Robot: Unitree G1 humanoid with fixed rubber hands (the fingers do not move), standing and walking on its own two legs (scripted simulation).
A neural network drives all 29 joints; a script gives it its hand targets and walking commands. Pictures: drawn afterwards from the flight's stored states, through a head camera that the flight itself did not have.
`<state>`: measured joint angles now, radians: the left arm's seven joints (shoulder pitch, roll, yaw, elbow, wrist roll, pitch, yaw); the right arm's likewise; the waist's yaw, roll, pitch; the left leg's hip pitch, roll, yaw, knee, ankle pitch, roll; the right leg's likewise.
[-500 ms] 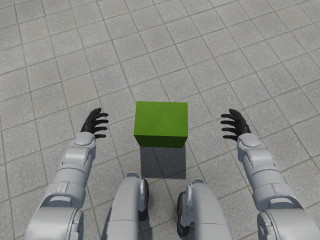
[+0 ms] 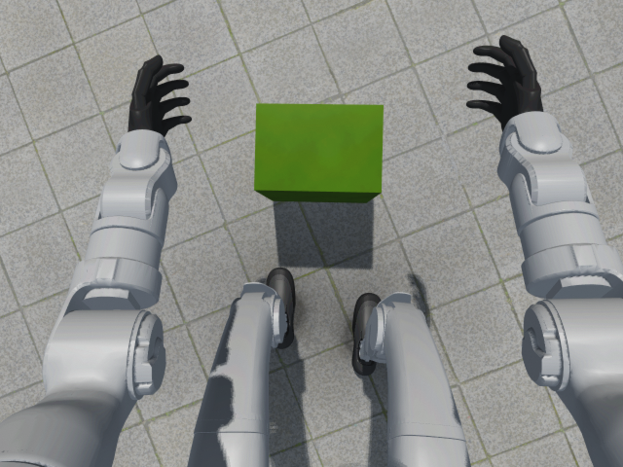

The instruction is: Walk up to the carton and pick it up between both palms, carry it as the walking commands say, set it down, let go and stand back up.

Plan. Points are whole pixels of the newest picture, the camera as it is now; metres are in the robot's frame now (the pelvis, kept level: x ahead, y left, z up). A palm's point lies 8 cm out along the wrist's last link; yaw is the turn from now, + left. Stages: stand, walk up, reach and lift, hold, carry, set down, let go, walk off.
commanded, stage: reach and lift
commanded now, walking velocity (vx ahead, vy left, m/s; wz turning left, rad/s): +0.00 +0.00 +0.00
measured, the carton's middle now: (319, 160) +0.51 +0.03 -0.52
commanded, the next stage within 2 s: none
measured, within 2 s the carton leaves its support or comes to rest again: neither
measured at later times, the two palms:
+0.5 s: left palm (190, 140) +0.48 +0.21 -0.23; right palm (474, 135) +0.49 -0.21 -0.24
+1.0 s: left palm (220, 146) +0.50 +0.20 -0.35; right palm (440, 147) +0.50 -0.19 -0.36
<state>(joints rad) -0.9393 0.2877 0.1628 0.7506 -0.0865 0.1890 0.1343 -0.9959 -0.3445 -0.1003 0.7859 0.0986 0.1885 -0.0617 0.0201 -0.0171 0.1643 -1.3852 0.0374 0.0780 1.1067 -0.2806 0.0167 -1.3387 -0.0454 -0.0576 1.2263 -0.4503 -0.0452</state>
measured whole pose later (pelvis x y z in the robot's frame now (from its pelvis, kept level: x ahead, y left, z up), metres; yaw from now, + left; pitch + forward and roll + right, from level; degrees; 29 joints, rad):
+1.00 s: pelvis -0.07 +0.01 -0.22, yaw -1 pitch +29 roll +3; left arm -1.47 0.38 0.24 0.90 -0.24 0.28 0.16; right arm -1.52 -0.46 -0.12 0.95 0.22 0.30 -0.11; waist 0.02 0.00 0.52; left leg -2.00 0.06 0.08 1.89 -0.39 0.03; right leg -1.96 -0.04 0.00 2.04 -0.58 -0.05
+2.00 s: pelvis -0.04 +0.01 -0.29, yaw +0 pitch +32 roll +3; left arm -1.53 0.43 0.10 1.10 -0.30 0.11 0.12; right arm -1.51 -0.46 -0.02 1.02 0.22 0.15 -0.11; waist 0.02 0.03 0.52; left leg -2.23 0.06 0.08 2.14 -0.46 0.03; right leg -2.17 -0.04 0.01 2.29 -0.68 -0.05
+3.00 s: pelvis -0.05 +0.01 -0.29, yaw +1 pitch +30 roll +4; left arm -1.57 0.36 0.09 1.13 -0.30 0.12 0.12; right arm -1.53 -0.41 0.02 1.06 0.22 0.15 -0.10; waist 0.02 0.02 0.52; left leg -2.24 0.02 0.06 2.16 -0.44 0.01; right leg -2.17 -0.04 0.01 2.32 -0.68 -0.05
